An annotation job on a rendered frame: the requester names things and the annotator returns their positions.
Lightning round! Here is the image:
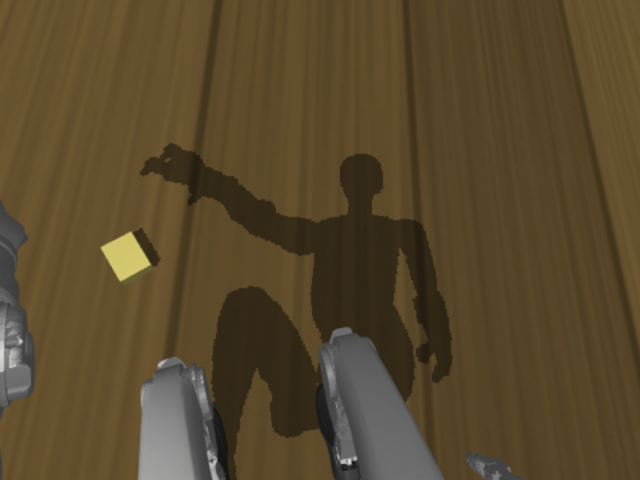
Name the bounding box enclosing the left robot arm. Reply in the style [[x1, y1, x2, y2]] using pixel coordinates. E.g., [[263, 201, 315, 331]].
[[0, 200, 35, 480]]

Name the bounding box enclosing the small box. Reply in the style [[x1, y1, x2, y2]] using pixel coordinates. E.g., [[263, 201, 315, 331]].
[[100, 232, 155, 285]]

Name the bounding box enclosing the right robot hand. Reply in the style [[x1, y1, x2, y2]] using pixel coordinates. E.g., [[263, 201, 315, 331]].
[[466, 452, 525, 480]]

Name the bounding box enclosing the left robot foot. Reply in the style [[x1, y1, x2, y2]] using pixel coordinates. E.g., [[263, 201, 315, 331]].
[[212, 407, 230, 480]]

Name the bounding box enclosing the right robot foot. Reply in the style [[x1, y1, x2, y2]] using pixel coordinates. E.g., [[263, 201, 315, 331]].
[[316, 383, 361, 480]]

